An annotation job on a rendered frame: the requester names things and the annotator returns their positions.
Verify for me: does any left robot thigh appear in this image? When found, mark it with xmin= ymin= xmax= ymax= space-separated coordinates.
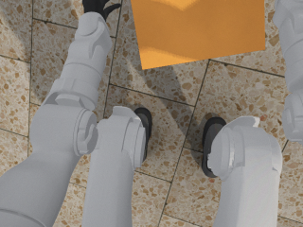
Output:
xmin=81 ymin=114 xmax=146 ymax=227

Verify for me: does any robot left hand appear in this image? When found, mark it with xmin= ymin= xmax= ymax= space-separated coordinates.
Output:
xmin=81 ymin=0 xmax=121 ymax=23

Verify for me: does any left robot upper arm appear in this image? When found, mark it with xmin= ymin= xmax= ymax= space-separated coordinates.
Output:
xmin=0 ymin=104 xmax=98 ymax=227

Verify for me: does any carton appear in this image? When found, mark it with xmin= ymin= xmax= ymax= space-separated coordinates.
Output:
xmin=131 ymin=0 xmax=265 ymax=70

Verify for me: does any robot left forearm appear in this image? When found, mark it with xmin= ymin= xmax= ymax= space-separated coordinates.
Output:
xmin=29 ymin=11 xmax=113 ymax=145

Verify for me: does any robot right forearm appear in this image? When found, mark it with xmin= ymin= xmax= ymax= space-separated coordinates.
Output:
xmin=272 ymin=0 xmax=303 ymax=93

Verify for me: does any right robot upper arm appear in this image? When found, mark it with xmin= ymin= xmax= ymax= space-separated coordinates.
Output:
xmin=281 ymin=89 xmax=303 ymax=147

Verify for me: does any robot left shin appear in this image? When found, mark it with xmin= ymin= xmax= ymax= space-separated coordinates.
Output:
xmin=91 ymin=106 xmax=143 ymax=154

